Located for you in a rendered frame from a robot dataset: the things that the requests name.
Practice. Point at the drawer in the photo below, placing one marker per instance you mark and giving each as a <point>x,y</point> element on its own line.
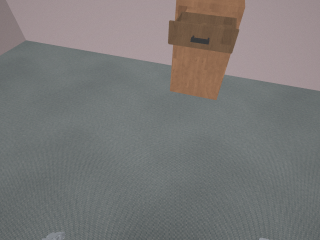
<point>221,30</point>

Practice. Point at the handle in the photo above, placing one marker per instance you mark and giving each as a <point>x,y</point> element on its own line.
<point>200,40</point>

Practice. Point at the cabinet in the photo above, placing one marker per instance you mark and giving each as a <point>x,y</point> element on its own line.
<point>200,72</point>

